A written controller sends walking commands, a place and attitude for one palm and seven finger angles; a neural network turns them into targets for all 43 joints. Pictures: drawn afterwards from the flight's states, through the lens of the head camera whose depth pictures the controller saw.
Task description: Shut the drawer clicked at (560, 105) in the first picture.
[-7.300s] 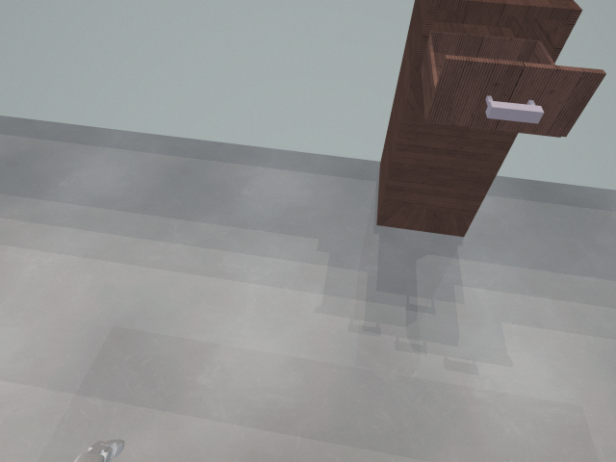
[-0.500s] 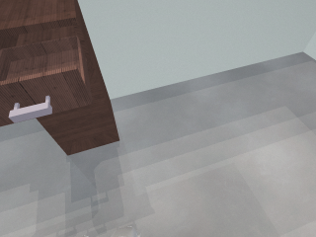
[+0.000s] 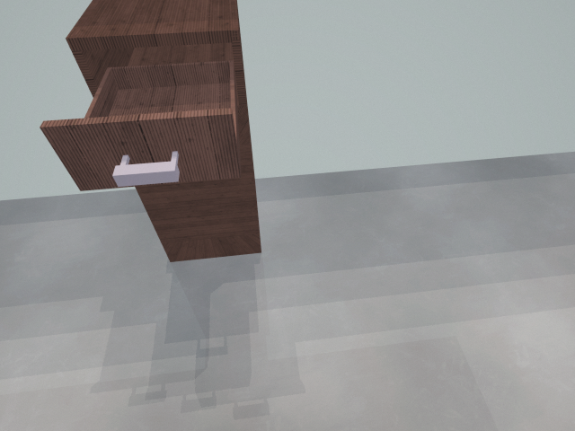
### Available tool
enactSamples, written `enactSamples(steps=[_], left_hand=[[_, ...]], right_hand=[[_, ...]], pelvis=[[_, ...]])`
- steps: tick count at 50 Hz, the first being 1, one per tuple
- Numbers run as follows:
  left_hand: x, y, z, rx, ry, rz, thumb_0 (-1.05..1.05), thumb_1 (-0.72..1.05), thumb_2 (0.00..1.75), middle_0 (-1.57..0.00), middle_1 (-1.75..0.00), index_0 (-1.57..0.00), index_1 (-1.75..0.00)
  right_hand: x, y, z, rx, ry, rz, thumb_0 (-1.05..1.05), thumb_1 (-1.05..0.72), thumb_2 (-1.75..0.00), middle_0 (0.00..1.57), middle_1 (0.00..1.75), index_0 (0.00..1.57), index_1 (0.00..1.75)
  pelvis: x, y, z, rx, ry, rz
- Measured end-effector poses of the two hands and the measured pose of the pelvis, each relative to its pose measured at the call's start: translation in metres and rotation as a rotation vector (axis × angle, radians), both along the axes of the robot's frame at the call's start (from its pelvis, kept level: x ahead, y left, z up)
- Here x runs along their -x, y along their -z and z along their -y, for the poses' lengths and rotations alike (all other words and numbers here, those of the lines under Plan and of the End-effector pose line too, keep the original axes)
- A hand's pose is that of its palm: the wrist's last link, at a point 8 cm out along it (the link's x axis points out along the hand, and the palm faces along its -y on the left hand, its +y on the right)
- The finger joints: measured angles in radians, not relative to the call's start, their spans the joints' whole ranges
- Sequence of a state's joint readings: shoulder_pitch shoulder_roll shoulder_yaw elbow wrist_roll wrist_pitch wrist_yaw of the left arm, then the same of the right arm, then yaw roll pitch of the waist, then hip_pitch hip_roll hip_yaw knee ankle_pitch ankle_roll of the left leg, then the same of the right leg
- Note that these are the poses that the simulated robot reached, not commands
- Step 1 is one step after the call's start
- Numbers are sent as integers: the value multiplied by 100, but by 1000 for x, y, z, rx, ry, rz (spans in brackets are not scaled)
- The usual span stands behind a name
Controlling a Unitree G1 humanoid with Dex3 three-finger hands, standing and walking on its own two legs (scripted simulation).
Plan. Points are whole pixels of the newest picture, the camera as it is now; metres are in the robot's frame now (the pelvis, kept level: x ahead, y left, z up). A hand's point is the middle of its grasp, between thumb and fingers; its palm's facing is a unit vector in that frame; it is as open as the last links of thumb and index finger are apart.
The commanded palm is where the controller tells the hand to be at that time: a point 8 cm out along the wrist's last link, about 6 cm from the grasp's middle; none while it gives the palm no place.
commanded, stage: turn to face it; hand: left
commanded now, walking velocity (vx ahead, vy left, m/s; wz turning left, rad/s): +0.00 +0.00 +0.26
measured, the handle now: (148, 165) +0.56 +0.30 +0.03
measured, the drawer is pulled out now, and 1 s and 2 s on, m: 0.30 0.30 0.30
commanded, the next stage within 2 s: take the last steps up to it in 0.06 s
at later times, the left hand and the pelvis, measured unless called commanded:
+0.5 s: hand out of the picture -0.08 +0.17 -0.17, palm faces +0.25 -0.95 -0.18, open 7.4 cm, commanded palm none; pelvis +0.00 +0.02 +0.01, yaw +8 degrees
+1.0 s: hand (142, 404) +0.19 +0.26 -0.17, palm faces +0.07 -0.98 -0.17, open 7.4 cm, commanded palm none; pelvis +0.12 +0.08 +0.00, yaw +5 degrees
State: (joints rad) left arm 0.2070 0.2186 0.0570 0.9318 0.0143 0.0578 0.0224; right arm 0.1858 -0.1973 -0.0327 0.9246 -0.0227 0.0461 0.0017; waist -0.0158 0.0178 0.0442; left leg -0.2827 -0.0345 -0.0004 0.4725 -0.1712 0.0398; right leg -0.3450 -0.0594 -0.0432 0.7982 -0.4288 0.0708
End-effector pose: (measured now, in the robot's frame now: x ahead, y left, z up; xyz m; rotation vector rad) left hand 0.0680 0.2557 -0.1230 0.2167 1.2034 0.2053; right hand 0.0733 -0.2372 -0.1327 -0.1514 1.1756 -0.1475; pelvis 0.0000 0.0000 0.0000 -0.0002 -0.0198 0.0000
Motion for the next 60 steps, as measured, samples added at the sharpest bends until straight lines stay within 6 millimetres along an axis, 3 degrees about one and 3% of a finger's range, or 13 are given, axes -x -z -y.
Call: enactSamples(steps=[6,12,16,21,26,30,34,41,45,50,53,56,60], left_hand=[[22,-3,31,-11,-25,30,1,91,90,-20,-30,-20,-30],[60,-8,47,17,-100,-3,1,90,90,-20,-30,-20,-30],[87,-4,48,35,-153,-30,1,91,90,-20,-30,-20,-30],[130,5,45,83,-213,-118,1,91,90,-20,-30,-20,-30],[173,20,31,147,-275,-250,1,91,90,-20,-30,-20,-30],[184,31,10,183,-262,-354,1,91,90,-20,-30,-20,-30],[146,25,-16,177,-216,-325,1,91,90,-20,-30,-20,-30],[37,21,-53,134,-163,-138,1,91,90,-19,-30,-20,-30],[-27,20,-59,119,-117,-76,1,91,90,-19,-30,-19,-30],[-114,19,-51,113,-32,-15,1,91,90,-19,-30,-19,-30],[-167,20,-39,108,18,31,1,91,90,-19,-30,-19,-30],[-209,25,-27,97,35,98,1,91,90,-19,-30,-20,-30],[-220,23,-16,96,-9,103,0,91,90,-19,-30,-20,-30]], right_hand=[[26,24,16,-47,-1,-74,1,-91,-90,20,30,20,30],[44,18,28,-35,-29,-151,1,-91,-90,20,30,20,30],[51,13,29,-13,-62,-190,1,-91,-90,20,29,20,30],[35,3,14,14,-110,-190,1,-91,-90,20,29,20,30],[-2,-5,-23,41,-162,-109,1,-91,-90,19,29,20,30],[-18,-8,-56,44,-141,-24,1,-91,-90,19,29,20,30],[-7,-15,-70,59,-83,-39,0,-94,-90,20,30,20,30],[37,-10,-95,27,-22,-234,0,-92,-90,20,30,20,30],[55,-5,-109,-7,29,-335,1,-92,-90,20,30,20,30],[62,-1,-120,-48,87,-441,1,-91,-90,20,30,20,30],[57,3,-120,-68,116,-503,1,-91,-90,20,30,20,30],[40,13,-111,-86,137,-547,1,-91,-90,20,30,20,30],[-21,23,-89,-70,114,-482,1,-91,-90,20,30,20,30]], pelvis=[[11,6,19,-13,-47,7],[16,-3,24,-18,-98,11],[15,-6,21,-10,-127,7],[10,-8,6,-3,-143,-4],[2,-3,-22,18,-144,-8],[-9,2,-46,21,-116,7],[-25,-7,-63,37,-115,15],[-58,-10,-77,21,-109,17],[-84,-7,-79,13,-101,15],[-120,0,-75,10,-92,11],[-146,7,-69,15,-84,10],[-178,18,-57,-6,-83,12],[-202,17,-49,11,-91,33]])
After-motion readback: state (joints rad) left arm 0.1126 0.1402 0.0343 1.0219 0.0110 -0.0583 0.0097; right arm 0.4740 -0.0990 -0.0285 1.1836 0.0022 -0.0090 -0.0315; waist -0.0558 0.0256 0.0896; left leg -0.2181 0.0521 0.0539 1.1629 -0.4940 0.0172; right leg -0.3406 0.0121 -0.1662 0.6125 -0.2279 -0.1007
